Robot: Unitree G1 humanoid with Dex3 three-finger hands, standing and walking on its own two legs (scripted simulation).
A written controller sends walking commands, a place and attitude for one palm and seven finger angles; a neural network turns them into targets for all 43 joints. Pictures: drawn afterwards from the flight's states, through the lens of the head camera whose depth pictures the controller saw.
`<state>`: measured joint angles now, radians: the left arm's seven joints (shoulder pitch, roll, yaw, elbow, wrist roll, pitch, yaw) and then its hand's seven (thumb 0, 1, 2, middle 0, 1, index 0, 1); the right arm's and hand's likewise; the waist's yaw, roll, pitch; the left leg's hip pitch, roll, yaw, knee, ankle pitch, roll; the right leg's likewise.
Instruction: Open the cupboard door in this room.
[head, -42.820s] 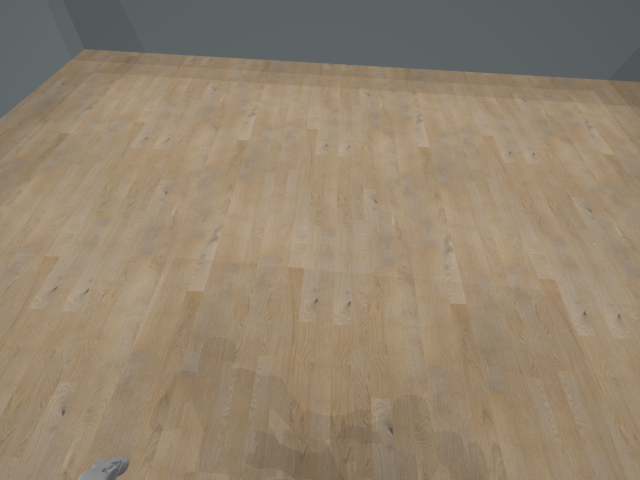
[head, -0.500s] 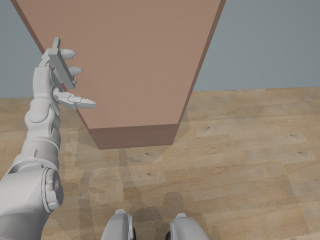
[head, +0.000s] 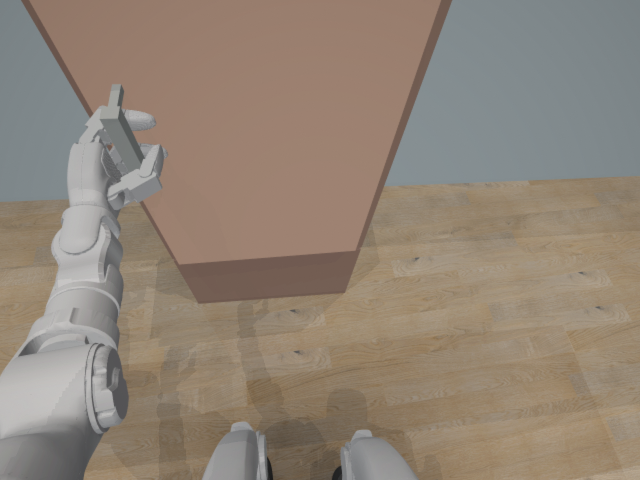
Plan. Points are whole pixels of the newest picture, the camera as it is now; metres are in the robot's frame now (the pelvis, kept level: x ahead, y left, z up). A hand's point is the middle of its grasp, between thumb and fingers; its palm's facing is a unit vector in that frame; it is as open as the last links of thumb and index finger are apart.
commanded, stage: close the thumb around the handle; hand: left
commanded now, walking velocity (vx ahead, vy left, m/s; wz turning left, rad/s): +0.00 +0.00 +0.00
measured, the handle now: (131, 138) +0.53 +0.22 +0.07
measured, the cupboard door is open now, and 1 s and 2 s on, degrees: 1 34 43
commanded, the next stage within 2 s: pull the door open along its arc in 0.12 s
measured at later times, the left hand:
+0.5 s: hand (150, 194) +0.44 +0.19 +0.06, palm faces +0.05 -1.00 +0.00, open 5.5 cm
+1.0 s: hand (233, 309) +0.30 +0.08 +0.07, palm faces +0.45 -0.89 +0.02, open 5.6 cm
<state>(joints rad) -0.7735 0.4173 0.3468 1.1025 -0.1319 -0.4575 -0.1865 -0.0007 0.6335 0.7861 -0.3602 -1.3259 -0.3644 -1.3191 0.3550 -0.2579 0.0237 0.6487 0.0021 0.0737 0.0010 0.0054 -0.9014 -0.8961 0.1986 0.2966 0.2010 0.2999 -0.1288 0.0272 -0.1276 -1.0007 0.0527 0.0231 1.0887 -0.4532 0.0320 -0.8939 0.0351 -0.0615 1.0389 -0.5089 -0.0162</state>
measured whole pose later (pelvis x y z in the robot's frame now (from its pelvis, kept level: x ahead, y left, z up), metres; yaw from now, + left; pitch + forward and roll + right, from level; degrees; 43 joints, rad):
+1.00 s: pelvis +0.00 -0.02 +0.01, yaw +3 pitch +12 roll -1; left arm 0.08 -0.11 -0.17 0.18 0.09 -0.29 0.56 0.00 0.74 0.79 -0.33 -1.35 -0.38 -1.34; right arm 0.17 -0.17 0.02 0.53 -0.06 0.02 0.04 0.01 -0.90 -0.90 0.20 0.30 0.20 0.30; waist 0.01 0.03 -0.15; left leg -0.80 0.02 0.00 1.02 -0.44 0.00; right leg -0.70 0.01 -0.08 1.01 -0.54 -0.04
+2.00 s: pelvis +0.01 -0.05 +0.01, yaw +5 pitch +12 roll +1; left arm 0.31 -0.07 -0.26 0.01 0.07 -0.28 0.50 -0.01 -0.47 0.31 -0.25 -0.86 -0.28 -0.86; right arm 0.22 -0.19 0.02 0.52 -0.06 -0.04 0.01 0.01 -0.90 -0.90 0.20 0.30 0.20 0.30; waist -0.01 0.04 -0.17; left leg -0.78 0.02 -0.02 1.01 -0.44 -0.03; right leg -0.69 0.01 -0.10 1.03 -0.57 -0.08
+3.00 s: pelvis -0.01 -0.02 -0.01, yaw +3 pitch +12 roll -1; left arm 0.60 0.10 -0.25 -0.27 -0.03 -0.37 0.06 -0.02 -0.50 0.30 -0.17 -0.32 -0.20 -0.32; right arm 0.26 -0.21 0.03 0.36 -0.01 -0.03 0.02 0.01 -0.90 -0.90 0.20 0.30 0.20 0.30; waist 0.00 0.04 -0.15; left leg -0.87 0.02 0.00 1.14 -0.48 0.01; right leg -0.77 0.01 -0.08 1.14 -0.58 -0.04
